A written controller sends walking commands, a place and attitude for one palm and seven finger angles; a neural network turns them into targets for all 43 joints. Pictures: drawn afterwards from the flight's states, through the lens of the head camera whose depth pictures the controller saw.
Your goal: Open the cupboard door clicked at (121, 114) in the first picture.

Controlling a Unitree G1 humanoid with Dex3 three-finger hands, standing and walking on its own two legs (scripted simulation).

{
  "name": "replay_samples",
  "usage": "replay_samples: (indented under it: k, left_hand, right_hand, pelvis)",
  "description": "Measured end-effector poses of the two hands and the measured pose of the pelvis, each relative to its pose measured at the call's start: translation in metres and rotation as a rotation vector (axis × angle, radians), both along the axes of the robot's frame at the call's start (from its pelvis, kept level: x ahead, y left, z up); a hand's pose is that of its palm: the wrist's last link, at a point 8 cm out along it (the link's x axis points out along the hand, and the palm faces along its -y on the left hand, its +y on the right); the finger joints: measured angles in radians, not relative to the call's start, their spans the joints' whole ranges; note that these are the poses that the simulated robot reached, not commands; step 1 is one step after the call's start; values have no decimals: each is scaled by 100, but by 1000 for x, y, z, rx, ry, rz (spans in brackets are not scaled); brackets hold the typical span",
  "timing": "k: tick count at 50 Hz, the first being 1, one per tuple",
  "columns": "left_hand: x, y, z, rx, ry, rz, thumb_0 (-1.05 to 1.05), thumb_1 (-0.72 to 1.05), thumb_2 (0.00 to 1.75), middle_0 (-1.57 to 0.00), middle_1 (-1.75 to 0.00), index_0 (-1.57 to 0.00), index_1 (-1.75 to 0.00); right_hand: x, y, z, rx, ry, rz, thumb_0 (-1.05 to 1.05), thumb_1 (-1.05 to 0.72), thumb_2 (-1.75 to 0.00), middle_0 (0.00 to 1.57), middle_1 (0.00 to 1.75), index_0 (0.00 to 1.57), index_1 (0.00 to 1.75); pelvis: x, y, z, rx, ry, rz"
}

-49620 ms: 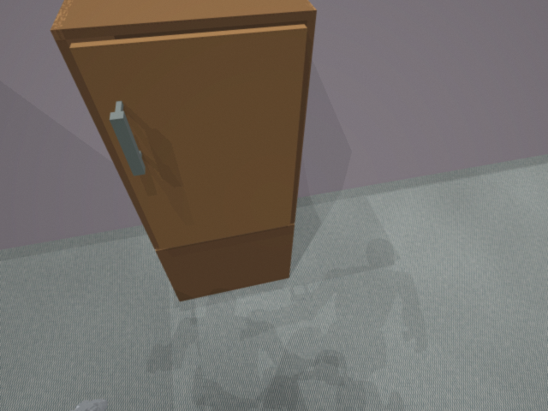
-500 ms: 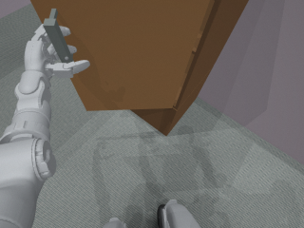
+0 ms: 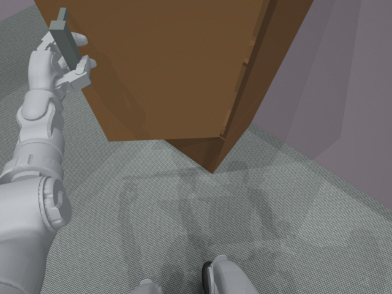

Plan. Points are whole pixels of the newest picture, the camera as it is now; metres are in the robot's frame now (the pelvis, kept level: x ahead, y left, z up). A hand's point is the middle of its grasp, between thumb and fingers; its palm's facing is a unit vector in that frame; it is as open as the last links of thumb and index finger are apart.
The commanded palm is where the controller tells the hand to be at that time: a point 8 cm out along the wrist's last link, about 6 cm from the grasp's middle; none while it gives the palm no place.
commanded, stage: pull the door open along its arc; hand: left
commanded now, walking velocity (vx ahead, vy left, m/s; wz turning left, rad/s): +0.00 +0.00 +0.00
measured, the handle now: (74, 50) +0.59 +0.18 +0.10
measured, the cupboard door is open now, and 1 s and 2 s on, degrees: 42 80 83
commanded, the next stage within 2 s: open thumb and fingers to let go in 1.04 s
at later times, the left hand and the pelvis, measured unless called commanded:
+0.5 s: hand (96, 120) +0.42 +0.13 +0.10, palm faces +0.05 -1.00 +0.05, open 6.3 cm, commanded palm +0.36 +0.19 +0.10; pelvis +0.02 +0.00 +0.02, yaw -2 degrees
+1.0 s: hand (149, 170) +0.32 +0.05 +0.10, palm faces +0.34 -0.94 +0.01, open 6.2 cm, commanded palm +0.25 +0.09 +0.10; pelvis +0.01 -0.03 +0.03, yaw +2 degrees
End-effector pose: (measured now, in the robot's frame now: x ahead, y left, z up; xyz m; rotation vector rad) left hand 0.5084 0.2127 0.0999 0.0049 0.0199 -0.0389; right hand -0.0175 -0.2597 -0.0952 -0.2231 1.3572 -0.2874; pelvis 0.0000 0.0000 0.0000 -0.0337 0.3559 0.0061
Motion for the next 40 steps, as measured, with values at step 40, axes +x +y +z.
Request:
replay_samples:
  k: [40]
  left_hand:
    - [-187,-89,2,-11,-10,422,1,66,79,-33,-129,-33,-131]
  right_hand:
    - [199,32,33,138,-523,266,0,-91,-90,20,30,20,30]
  pelvis:
    - [7,-20,25,40,-205,20]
